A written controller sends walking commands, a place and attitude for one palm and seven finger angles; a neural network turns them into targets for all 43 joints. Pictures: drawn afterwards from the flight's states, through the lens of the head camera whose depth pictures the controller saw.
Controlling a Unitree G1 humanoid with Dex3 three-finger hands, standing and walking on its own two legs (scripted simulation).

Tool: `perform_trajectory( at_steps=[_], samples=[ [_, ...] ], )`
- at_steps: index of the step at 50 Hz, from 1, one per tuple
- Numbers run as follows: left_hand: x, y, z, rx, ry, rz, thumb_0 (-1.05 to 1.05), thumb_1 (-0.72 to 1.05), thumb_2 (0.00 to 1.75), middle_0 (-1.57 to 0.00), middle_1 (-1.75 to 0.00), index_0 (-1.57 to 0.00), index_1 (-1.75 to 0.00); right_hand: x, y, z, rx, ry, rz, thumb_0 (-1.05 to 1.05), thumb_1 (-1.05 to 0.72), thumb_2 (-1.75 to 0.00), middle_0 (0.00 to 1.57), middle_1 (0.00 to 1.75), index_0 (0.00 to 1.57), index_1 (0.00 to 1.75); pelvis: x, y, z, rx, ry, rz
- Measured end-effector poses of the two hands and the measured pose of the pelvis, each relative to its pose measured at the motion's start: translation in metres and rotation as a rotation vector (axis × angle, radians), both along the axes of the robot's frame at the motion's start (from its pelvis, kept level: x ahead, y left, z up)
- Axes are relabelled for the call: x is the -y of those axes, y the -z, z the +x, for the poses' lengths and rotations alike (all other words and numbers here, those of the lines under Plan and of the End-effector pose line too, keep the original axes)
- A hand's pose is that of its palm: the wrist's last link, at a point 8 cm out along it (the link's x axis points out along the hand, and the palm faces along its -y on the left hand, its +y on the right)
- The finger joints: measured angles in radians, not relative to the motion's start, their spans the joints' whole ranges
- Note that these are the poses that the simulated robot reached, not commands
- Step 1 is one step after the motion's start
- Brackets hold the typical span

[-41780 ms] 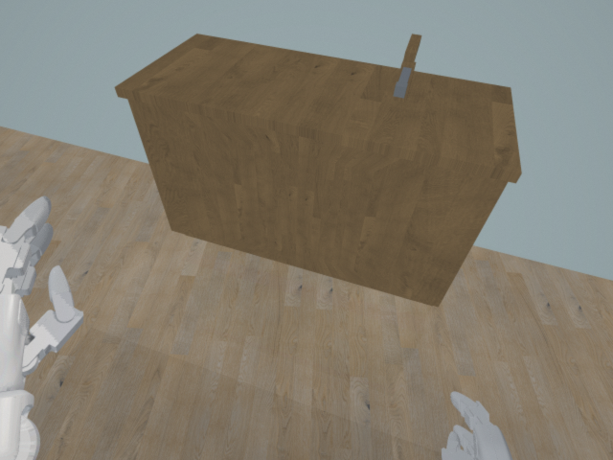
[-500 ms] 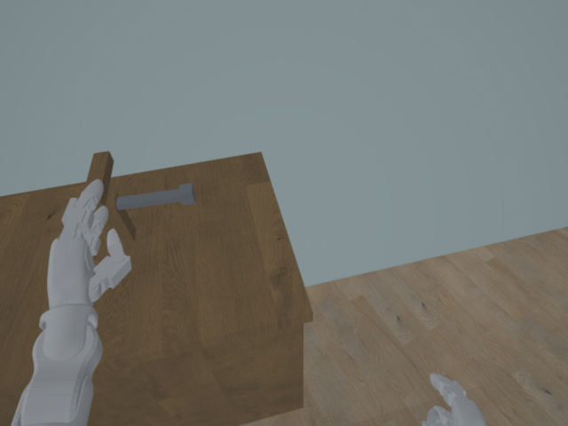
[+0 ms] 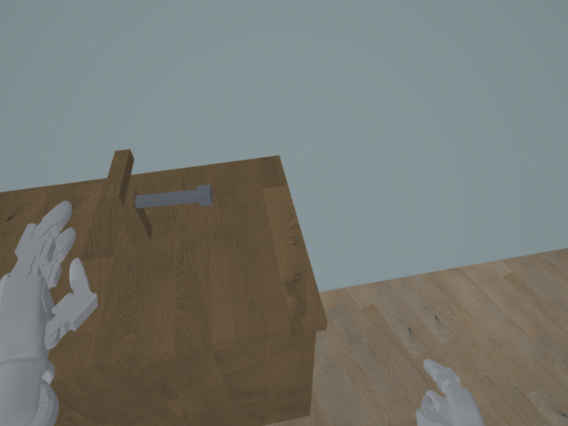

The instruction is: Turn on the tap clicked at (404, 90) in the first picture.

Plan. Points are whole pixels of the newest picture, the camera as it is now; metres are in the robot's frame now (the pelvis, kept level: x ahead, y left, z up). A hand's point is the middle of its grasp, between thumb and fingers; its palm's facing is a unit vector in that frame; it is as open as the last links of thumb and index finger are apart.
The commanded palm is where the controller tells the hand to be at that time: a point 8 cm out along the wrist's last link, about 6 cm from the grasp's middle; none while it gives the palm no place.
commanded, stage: draw the hand back beside the body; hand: left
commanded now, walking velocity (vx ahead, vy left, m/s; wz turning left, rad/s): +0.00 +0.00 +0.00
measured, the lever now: (205, 195) +0.49 +0.21 +0.05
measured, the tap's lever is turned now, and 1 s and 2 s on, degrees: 86 86 86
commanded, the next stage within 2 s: step back with the hand held close in 0.28 s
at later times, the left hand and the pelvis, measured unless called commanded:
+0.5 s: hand (78, 296) +0.19 +0.24 +0.17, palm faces +0.43 -0.82 -0.38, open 7.4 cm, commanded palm +0.15 +0.27 +0.17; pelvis -0.01 -0.01 +0.00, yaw +0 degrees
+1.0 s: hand (42, 368) +0.13 +0.25 +0.15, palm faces +0.38 -0.81 -0.44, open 7.4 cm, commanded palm +0.08 +0.29 +0.17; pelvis -0.08 +0.01 -0.01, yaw -1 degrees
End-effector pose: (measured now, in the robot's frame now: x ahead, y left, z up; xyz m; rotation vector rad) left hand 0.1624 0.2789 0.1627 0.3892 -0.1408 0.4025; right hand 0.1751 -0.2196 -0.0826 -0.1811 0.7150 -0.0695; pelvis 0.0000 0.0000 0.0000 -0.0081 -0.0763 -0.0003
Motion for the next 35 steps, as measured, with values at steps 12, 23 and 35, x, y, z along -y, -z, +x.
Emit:
perform_trajectory(
  at_steps=[12,23,35],
  samples=[
    [-0.001,-0.001,-0.014,0.006,-0.032,0.011,0.02,0.89,0.9,-0.21,-0.3,-0.21,-0.3,0.003,0.005,-0.006,-0.009,0.001,-0.009,0.01,-0.9,-0.9,0.2,0.29,0.2,0.3,0.002,0.001,-0.005,0.002,-0.01,0.001],
    [0.004,-0.013,-0.013,0.047,0.004,0.044,0.02,0.89,0.89,-0.21,-0.3,-0.21,-0.3,0.008,0.003,-0.013,0.005,0.014,-0.006,0.01,-0.9,-0.9,0.2,0.29,0.2,0.3,0.006,0.002,-0.011,0.002,-0.005,-0.002],
    [0.005,-0.001,-0.02,-0.05,0.083,0.094,0.02,0.89,0.89,-0.21,-0.3,-0.21,-0.3,0.016,0.004,-0.04,-0.036,0.095,-0.025,0.01,-0.9,-0.9,0.2,0.29,0.2,0.3,-0.004,0.003,-0.033,-0.064,0.023,0.005]
  ],
)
